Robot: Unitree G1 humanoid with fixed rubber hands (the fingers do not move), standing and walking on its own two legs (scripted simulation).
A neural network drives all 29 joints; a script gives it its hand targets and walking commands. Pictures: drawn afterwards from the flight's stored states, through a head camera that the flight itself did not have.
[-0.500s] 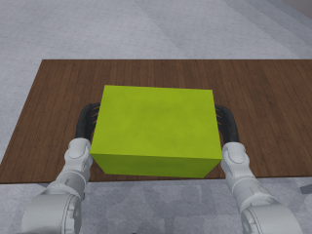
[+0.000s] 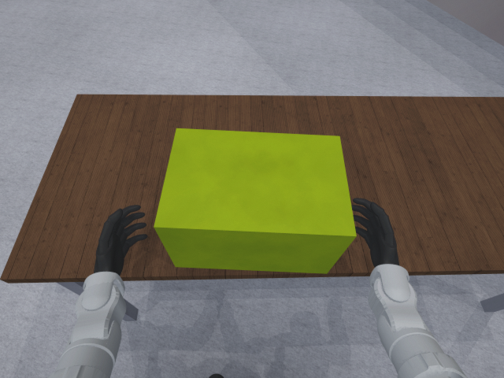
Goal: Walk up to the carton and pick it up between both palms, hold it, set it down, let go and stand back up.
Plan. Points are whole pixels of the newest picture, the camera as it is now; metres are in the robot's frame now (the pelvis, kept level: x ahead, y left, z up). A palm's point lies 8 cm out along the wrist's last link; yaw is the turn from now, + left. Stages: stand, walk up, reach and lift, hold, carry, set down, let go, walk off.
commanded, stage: set down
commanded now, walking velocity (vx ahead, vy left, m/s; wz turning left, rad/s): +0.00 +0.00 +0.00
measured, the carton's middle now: (254, 203) +0.42 +0.01 -0.04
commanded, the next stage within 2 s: none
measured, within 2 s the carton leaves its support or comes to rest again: neither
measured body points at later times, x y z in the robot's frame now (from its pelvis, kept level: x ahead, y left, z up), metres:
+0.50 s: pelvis -0.03 +0.00 +0.00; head -0.03 +0.03 +0.45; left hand +0.23 +0.24 -0.02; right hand +0.25 -0.21 +0.02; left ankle +0.02 +0.10 -0.73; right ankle +0.00 -0.16 -0.73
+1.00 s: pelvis -0.01 +0.00 +0.01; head -0.05 +0.03 +0.45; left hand +0.21 +0.23 -0.03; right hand +0.22 -0.21 +0.00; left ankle +0.02 +0.10 -0.73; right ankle +0.00 -0.16 -0.73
